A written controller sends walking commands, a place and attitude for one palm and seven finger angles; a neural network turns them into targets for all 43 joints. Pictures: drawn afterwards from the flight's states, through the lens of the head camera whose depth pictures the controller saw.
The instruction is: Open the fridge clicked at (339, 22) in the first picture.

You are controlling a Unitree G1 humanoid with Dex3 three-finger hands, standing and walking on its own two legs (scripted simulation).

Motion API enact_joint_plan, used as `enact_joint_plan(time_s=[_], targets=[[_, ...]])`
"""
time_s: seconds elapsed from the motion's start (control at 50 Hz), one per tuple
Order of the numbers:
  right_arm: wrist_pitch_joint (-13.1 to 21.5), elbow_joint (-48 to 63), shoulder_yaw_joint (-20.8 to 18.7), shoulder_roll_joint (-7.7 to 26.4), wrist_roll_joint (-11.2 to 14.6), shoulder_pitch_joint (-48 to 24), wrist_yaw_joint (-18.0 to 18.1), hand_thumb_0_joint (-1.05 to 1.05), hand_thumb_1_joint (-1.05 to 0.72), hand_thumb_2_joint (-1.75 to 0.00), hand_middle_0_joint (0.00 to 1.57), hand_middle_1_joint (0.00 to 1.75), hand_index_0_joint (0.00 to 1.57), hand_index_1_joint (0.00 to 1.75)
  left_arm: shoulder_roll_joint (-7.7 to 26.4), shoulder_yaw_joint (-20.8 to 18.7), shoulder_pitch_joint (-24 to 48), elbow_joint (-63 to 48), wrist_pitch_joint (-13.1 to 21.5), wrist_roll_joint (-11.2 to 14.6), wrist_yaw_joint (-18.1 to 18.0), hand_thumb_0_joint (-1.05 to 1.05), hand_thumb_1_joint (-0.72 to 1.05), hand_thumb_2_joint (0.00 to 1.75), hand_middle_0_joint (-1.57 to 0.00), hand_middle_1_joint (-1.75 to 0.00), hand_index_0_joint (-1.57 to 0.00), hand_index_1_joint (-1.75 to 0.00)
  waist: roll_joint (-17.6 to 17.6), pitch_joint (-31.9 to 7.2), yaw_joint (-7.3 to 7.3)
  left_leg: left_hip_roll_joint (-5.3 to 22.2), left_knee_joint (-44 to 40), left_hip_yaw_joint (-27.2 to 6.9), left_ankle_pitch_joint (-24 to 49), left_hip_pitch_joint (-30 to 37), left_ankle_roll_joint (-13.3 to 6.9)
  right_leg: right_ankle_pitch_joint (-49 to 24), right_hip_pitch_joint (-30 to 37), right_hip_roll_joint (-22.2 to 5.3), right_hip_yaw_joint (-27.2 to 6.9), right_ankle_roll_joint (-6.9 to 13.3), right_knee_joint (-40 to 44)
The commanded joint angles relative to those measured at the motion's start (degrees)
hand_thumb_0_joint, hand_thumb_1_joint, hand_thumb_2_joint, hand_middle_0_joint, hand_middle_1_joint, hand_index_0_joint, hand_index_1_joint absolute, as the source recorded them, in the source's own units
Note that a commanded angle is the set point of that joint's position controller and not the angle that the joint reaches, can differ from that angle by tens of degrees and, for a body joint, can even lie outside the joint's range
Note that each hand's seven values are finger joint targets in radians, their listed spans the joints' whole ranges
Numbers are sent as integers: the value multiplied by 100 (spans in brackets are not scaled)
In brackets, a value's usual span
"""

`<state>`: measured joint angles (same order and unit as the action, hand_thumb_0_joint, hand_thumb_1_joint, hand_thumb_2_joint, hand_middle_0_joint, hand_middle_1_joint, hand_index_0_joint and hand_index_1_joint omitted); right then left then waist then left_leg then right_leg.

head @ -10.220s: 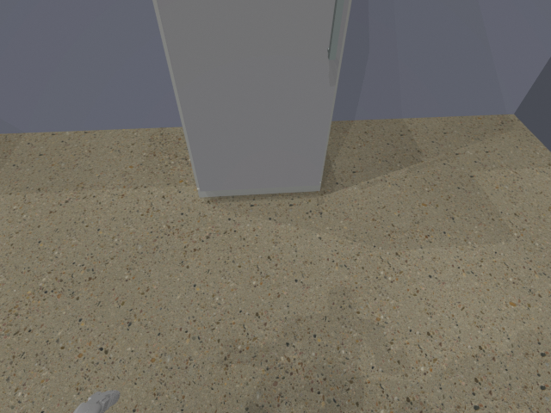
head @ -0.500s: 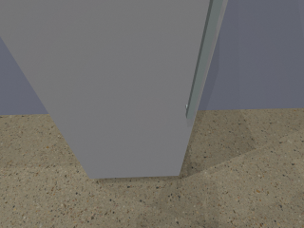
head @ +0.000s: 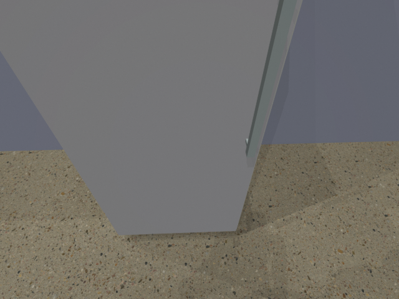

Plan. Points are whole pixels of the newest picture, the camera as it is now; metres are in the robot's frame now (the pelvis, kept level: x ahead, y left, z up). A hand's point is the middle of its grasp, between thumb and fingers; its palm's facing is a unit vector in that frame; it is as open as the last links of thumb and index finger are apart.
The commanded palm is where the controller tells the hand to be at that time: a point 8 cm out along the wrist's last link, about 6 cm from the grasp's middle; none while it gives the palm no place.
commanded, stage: raise the hand to about handle height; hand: right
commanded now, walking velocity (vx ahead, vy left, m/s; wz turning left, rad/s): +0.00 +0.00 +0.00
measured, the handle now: (262, 90) +0.51 -0.11 +0.16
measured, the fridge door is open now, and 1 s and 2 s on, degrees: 0 0 0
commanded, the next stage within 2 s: none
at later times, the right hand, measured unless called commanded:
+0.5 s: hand out of the picture +0.15 -0.19 -0.03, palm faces +0.05 +1.00 -0.03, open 9.0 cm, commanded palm +0.13 -0.25 -0.01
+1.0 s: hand (348, 257) +0.20 -0.24 +0.04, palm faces -0.05 +1.00 -0.07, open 12.0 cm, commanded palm +0.17 -0.29 +0.06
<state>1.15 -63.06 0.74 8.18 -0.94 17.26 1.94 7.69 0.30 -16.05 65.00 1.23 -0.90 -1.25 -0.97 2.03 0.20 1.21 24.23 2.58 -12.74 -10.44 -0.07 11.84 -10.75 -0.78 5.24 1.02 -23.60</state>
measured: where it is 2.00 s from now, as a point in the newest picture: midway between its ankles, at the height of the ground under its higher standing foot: outside the picture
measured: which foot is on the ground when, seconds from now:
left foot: down 0.00-1.00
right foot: down 0.00-1.00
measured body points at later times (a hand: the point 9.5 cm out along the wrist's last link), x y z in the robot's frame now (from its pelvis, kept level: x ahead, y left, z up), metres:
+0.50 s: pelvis -0.01 +0.02 -0.07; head +0.02 +0.01 +0.38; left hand +0.24 +0.26 -0.08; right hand +0.14 -0.25 -0.02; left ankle +0.00 +0.12 -0.74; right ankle +0.01 -0.10 -0.74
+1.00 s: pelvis -0.01 -0.01 -0.04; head +0.02 -0.01 +0.41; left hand +0.15 +0.24 -0.11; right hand +0.20 -0.29 +0.05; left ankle +0.00 +0.12 -0.74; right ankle +0.01 -0.11 -0.74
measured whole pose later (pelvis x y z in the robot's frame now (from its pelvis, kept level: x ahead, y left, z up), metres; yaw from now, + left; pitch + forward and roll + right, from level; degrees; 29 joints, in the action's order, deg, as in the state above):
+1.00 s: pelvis -0.01 -0.01 -0.04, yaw -2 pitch +6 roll +2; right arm 13.7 -1.1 -18.4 20.0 21.2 18.1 -26.6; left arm 15.7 0.9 -17.1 33.8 16.7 2.8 -4.2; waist 1.7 -3.1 -0.5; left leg 1.2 44.7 5.2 -22.0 -28.2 0.0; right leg 22.2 -31.5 -2.0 2.0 1.6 -48.0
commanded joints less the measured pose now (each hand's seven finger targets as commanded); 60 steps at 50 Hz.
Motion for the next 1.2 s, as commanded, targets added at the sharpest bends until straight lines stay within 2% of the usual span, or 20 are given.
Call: enact_joint_plan(time_s=[0.0, 0.02, 0.04, 0.06, 0.08, 0.1, 0.12, 0.14, 0.18, 0.2, 0.24, 0.28, 0.36, 0.46, 0.52, 0.62, 0.7, 0.84, 0.94, 1.18], targets=[[1277, 9029, -610, 1841, 1288, -3500, 131, 0, -88, -89, 20, 32, 20, 32, 1754, -183, 116, -2742, 868, 334, -246, 0, 90, 90, -20, -30, -20, -30, 1330, -2500, -654, 107, 64, -120, 876, 289, -144, -487, 1180, 74, -482, -30, 98], [990, 7714, -708, 1568, 829, -1243, 423, 0, -85, -88, 20, 33, 20, 33, 1259, -27, 594, -2387, 1446, 369, -425, 0, 90, 90, -20, -30, -20, -30, 1606, -2412, -16, -47, 518, 90, 211, 129, -291, -569, 1029, -111, -402, -5, 193], [228, 5921, 376, -209, 824, 828, 479, 0, -83, -87, 21, 34, 21, 34, 926, -44, 482, -2205, 1624, 422, -383, 0, 90, 90, -20, -30, -20, -30, 1143, -1166, -221, -45, 474, 296, -29, -479, -192, -46, 216, -185, -495, -36, 242], [-22, 6076, 648, -614, 1036, 828, 416, 0, -81, -86, 21, 36, 21, 36, 1079, -125, 117, -2333, 1729, 507, -367, 0, 90, 90, -20, -30, -20, -30, 765, -543, -199, -3, 377, 341, -228, -655, -133, 442, -365, -139, -633, -99, 192], [346, 7178, 532, -103, 1139, -116, 351, 0, -78, -85, 21, 37, 21, 37, 1332, -135, 405, -2708, 1864, 526, -374, 0, 90, 90, -20, -30, -20, -30, 379, -71, -395, -18, 301, 289, -582, -956, -90, 831, -477, -114, -744, -29, 32], [648, 7209, 74, 350, 1101, -59, 302, 0, -76, -84, 21, 39, 21, 39, 1433, -246, 440, -2820, 1960, 409, -408, 0, 90, 90, -20, -30, -20, -30, -96, -174, -412, -55, 306, 280, -990, -1191, -75, 1000, -610, -34, -728, -16, -194], [883, 6841, -26, 315, 1075, 267, 181, 0, -74, -83, 21, 40, 21, 40, 1438, -288, 419, -2932, 1992, 298, -397, 0, 90, 90, -20, -30, -20, -30, -651, -115, -400, -91, 420, 334, -1238, -1513, -56, 1006, -889, 25, -710, -17, -444], [1151, 6232, -144, 167, 1123, 685, -41, 0, -71, -82, 21, 42, 21, 42, 1405, -338, 486, -3038, 1989, 243, -350, 0, 90, 90, -20, -30, -20, -30, -1204, 115, -278, -115, 555, 360, -1555, -1879, -29, 1058, -1305, 54, -664, -42, -721], [1844, 5455, -489, 150, 1249, 1778, -724, 0, -67, -80, 22, 45, 22, 45, 1345, -448, 580, -3336, 1902, 217, -132, 0, 90, 90, -20, -30, -20, -30, -1381, -17, 119, -97, 1000, 314, -1580, -2067, -94, 872, -1921, 132, -530, -140, -1219], [2271, 5439, -796, 340, 1317, 2033, -1095, 0, -64, -79, 22, 47, 22, 47, 1351, -529, 698, -3497, 1838, 200, -35, 0, 90, 90, -20, -30, -20, -30, -1333, -247, 247, -109, 1296, 246, -1405, -2102, -125, 712, -2155, 158, -450, -171, -1524], [2997, 5525, -1159, 717, 1404, 2003, -1837, 0, -60, -77, 22, 50, 22, 50, 1396, -611, 907, -3829, 1724, 186, 131, 0, 90, 90, -20, -30, -20, -30, -890, -576, 237, -59, 1763, 84, -868, -2108, -178, 491, -2457, 228, -348, -176, -2074], [3281, 5844, -1740, 1355, 1464, 1983, -2443, 0, -55, -75, 22, 53, 22, 53, 1420, -663, 991, -4200, 1586, 232, 197, 0, 90, 90, -20, -30, -20, -30, -167, -1135, 393, 37, 2122, -203, -273, -1865, -229, 145, -2581, 266, -269, -117, -2437], [2797, 7243, -1881, 1314, 2029, 1213, -2562, 0, -46, -71, 23, 58, 23, 58, 1297, -573, 873, -4592, 1360, 293, 24, 0, 90, 90, -20, -30, -20, -30, 423, -1692, 241, -53, 2212, -355, -15, -1863, -116, -12, -2406, 211, -304, -24, -2630], [2914, 8394, -1609, 1400, 2039, -37, -2480, 0, -34, -66, 24, 66, 24, 66, 1281, -424, 477, -4356, 1405, 236, -188, 0, 90, 90, -20, -30, -20, -30, 491, -1608, -347, -143, 2166, -377, 465, -2237, -34, -216, -2194, 31, -585, 65, -2937], [2789, 7882, -1574, 1473, 2025, -41, -2776, 0, -27, -63, 25, 70, 25, 70, 1372, -388, 511, -4170, 1532, 302, -254, 0, 90, 90, -20, -30, -20, -30, 543, -1465, -415, -141, 1959, -388, -88, -2404, -29, 96, -2243, 11, -628, 84, -2898], [2041, 7296, -2247, 2014, 2255, 212, -3146, 0, -15, -58, 25, 78, 25, 78, 1434, -329, 679, -4170, 1629, 379, -326, 0, 90, 90, -20, -30, -20, -30, 284, -1857, -94, -19, 1603, -511, -259, -1715, 22, 13, -2167, 25, -642, 97, -2588], [1755, 7337, -2541, 2031, 2485, 352, -3018, 0, -6, -54, 26, 84, 26, 84, 1336, -270, 780, -4231, 1706, 376, -314, 0, 90, 90, -20, -30, -20, -30, 158, -1848, 106, -61, 1540, -298, -44, -1426, 11, -159, -1967, 28, -679, 71, -2223], [1717, 7222, -2478, 2060, 2407, -31, -2827, 0, 10, -47, 27, 94, 27, 94, 1452, -225, 618, -4177, 1877, 397, -311, 0, 90, 90, -20, -30, -20, -30, 232, -1337, 44, -128, 1332, -56, -647, -1662, -29, 239, -1750, 16, -669, 52, -1765], [1613, 7530, -2562, 2324, 2359, -522, -2842, 0, 22, -42, 28, 102, 28, 102, 1523, -198, 530, -4161, 1990, 418, -361, 0, 90, 90, -20, -30, -20, -30, 551, -1554, 53, -181, 1308, 115, -377, -1463, -75, 110, -1200, -11, -726, 69, -1478], [831, 7121, -2845, 2772, 2332, -1825, -3038, 0, 50, -30, 30, 120, 30, 120, 1570, -49, 619, -4146, 1903, 439, -439, 0, 90, 90, -20, -30, -20, -30, 770, -1237, 102, -237, 938, 234, 86, -1036, -130, -160, -604, -30, -813, 25, -953]])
